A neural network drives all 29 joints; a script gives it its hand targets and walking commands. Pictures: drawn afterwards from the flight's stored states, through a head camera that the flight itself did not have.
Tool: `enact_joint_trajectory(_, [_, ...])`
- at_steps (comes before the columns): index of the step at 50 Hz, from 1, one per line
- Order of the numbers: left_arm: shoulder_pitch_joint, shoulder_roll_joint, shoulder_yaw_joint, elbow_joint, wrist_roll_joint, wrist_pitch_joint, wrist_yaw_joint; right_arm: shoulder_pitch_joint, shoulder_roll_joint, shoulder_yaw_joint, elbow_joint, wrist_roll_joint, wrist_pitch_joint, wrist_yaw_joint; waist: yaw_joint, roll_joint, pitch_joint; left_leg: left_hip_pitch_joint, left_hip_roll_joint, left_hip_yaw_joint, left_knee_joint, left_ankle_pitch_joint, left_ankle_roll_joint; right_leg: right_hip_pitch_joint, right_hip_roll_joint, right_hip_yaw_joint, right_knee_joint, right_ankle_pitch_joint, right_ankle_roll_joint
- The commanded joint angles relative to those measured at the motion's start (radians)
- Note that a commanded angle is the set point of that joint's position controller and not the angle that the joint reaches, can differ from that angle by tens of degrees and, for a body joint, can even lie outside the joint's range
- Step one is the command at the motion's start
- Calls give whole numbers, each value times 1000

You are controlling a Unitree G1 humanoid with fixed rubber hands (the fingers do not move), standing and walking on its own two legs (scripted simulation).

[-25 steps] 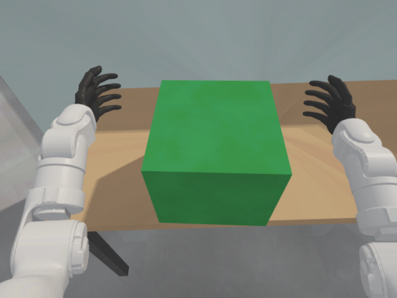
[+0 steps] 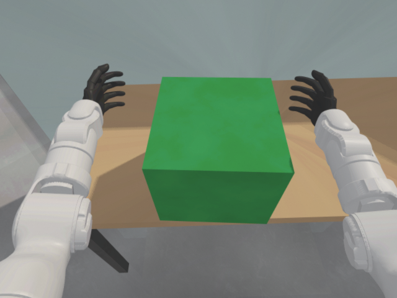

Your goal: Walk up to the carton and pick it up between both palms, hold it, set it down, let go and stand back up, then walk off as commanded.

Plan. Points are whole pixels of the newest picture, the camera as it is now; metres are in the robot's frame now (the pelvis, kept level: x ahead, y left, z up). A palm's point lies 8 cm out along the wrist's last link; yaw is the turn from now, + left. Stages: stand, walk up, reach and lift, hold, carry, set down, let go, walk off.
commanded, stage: reach and lift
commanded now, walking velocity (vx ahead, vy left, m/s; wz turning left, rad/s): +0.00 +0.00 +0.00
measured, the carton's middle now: (214, 150) +0.43 -0.01 +0.01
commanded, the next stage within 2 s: none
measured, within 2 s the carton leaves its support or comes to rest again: neither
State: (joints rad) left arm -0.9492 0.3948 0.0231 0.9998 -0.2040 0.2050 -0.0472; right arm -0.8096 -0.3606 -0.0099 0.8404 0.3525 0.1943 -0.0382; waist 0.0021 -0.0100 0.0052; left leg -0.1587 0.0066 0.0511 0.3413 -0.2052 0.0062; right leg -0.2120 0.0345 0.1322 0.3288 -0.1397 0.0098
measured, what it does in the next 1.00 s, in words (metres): stands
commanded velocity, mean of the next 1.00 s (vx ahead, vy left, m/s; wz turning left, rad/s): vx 0.00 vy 0.00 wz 0.00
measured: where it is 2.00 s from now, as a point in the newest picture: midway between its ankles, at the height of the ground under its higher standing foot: outside the picture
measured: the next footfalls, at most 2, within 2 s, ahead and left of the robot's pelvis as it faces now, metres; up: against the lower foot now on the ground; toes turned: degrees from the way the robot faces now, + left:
none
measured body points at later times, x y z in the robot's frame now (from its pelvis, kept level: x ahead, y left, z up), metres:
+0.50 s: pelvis +0.01 +0.01 +0.00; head +0.05 +0.02 +0.44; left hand +0.44 +0.22 +0.07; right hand +0.44 -0.21 +0.09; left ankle -0.02 +0.11 -0.75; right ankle +0.02 -0.13 -0.75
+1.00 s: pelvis +0.01 +0.01 -0.01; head +0.04 +0.02 +0.44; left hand +0.44 +0.18 +0.07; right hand +0.43 -0.19 +0.08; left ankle -0.02 +0.11 -0.75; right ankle +0.02 -0.13 -0.75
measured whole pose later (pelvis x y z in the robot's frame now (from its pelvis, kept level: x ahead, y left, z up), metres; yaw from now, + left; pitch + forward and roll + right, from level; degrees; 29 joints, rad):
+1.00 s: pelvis +0.01 +0.01 -0.01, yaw +0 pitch +10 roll -1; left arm -0.88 0.20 -0.03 1.25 -0.20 -0.19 0.03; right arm -0.81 -0.27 0.06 1.15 0.35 -0.16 -0.04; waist 0.00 0.00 -0.11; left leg -0.37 0.02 0.05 0.46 -0.25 0.01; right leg -0.39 0.05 0.13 0.37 -0.15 0.02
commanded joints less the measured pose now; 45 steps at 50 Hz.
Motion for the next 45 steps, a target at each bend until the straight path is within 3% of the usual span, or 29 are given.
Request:
enact_joint_trajectory(1, [-382, 112, -91, 1, -109, -108, 2, -375, -132, -43, 46, -43, -87, 0, -57, 37, -429, 18, 0, -53, 38, 210, -34, 25, 15, -164, -22, 152, -34])
enact_joint_trajectory(2, [-377, 94, -114, 26, -123, -121, 1, -385, -124, -46, 60, -56, -94, 3, -61, 31, -411, 10, 5, -52, 34, 172, -34, 18, 13, -167, -21, 120, -36])
enact_joint_trajectory(7, [-308, 54, -136, 73, -116, -220, 18, -320, -123, -33, 130, -60, -179, 18, -46, 49, -447, 32, 8, -63, 67, 239, -54, -71, 22, -180, -2, 104, -38])
enact_joint_trajectory(8, [-325, 59, -138, 24, -117, -232, 24, -329, -128, -33, 115, -53, -199, 18, -51, 70, -489, 58, 10, -63, 80, 294, -62, -78, 24, -179, 1, 127, -40])
enact_joint_trajectory(9, [-299, 41, -129, 80, -112, -245, 27, -305, -113, -3, 148, -38, -213, 23, -33, 57, -466, 49, 9, -58, 91, 303, -66, -98, 25, -180, 4, 116, -38])
enact_joint_trajectory(11, [-308, 41, -141, 89, -105, -287, 32, -308, -122, -5, 200, -32, -240, 27, -40, 72, -483, 54, 13, -68, 107, 301, -72, -157, 30, -183, 8, 84, -42])
enact_joint_trajectory(13, [-283, 14, -138, 52, -109, -313, 46, -296, -137, 2, 188, -24, -282, 29, -39, 68, -538, 83, 21, -70, 129, 397, -83, -181, 36, -191, 19, 130, -39])
enact_joint_trajectory(15, [-264, 4, -136, 111, -94, -329, 50, -288, -132, 33, 264, -8, -297, 40, -23, 88, -507, 67, 24, -71, 139, 392, -91, -209, 35, -190, 20, 100, -38])
enact_joint_trajectory(16, [-265, 10, -128, 123, -89, -342, 57, -299, -131, 37, 249, -2, -310, 43, -9, 91, -530, 50, 24, -66, 143, 373, -91, -198, 29, -181, 26, 100, -39])
enact_joint_trajectory(18, [-276, 14, -131, 109, -102, -364, 59, -311, -125, 49, 246, 1, -334, 39, -23, 72, -560, 40, 18, -63, 156, 392, -92, -191, 26, -179, 36, 137, -32])
enact_joint_trajectory(21, [-274, -8, -137, 82, -93, -386, 66, -301, -124, 47, 276, 12, -363, 38, -34, 109, -625, 63, 24, -64, 177, 462, -107, -218, 30, -180, 41, 164, -34])
enact_joint_trajectory(23, [-266, 13, -114, 71, -87, -400, 69, -287, -114, 86, 258, 34, -374, 37, -6, 98, -652, 57, 19, -53, 194, 502, -102, -196, 25, -171, 54, 216, -26])
enact_joint_trajectory(25, [-287, -9, -127, 118, -89, -391, 70, -309, -125, 76, 301, 37, -375, 34, -22, 91, -624, 47, 23, -62, 180, 454, -100, -226, 32, -178, 42, 166, -29])
enact_joint_trajectory(28, [-259, -17, -119, 136, -83, -398, 70, -304, -113, 86, 301, 44, -386, 31, -13, 82, -588, 26, 26, -58, 182, 466, -101, -215, 25, -167, 42, 183, -27])
enact_joint_trajectory(29, [-285, -27, -143, 129, -97, -400, 69, -314, -102, 81, 307, 40, -383, 27, -31, 85, -593, 20, 18, -55, 179, 439, -100, -211, 24, -172, 43, 180, -26])
enact_joint_trajectory(30, [-257, -32, -136, 153, -93, -404, 71, -311, -85, 101, 279, 48, -386, 26, -8, 53, -592, -3, 16, -48, 176, 422, -88, -190, 17, -166, 42, 196, -23])
enact_joint_trajectory(33, [-273, -56, -143, 150, -92, -419, 70, -315, -50, 100, 305, 39, -385, 24, -18, 61, -592, -12, 22, -49, 178, 422, -87, -190, 17, -163, 48, 192, -25])
enact_joint_trajectory(34, [-276, -50, -135, 121, -86, -424, 72, -317, -59, 93, 256, 40, -395, 19, -22, 67, -626, -6, 19, -48, 179, 446, -91, -186, 19, -164, 51, 216, -23])
enact_joint_trajectory(36, [-301, -68, -135, 158, -83, -422, 76, -355, -47, 96, 288, 27, -387, 18, -15, 63, -580, -20, 23, -52, 168, 385, -86, -202, 15, -164, 48, 169, -26])
enact_joint_trajectory(37, [-294, -75, -141, 192, -78, -420, 77, -345, -44, 85, 324, 14, -386, 14, -27, 69, -547, -42, 22, -53, 159, 327, -87, -218, 15, -167, 52, 137, -27])
enact_joint_trajectory(45, [-333, -129, -116, 184, -54, -440, 103, -400, 12, 50, 280, -39, -397, 1, -22, 54, -608, -78, 19, -47, 167, 316, -80, -210, 9, -165, 67, 156, -24])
